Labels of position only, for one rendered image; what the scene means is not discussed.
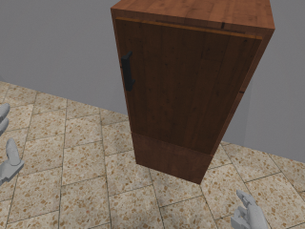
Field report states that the robot left hand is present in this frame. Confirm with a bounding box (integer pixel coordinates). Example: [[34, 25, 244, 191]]
[[0, 103, 25, 186]]

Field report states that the handle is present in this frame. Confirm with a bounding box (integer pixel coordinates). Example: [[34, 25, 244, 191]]
[[120, 51, 135, 92]]

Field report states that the robot right hand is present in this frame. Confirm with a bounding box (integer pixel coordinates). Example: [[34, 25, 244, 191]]
[[231, 189, 269, 229]]

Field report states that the cupboard door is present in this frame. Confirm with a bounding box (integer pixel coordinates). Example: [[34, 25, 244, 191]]
[[114, 16, 262, 155]]

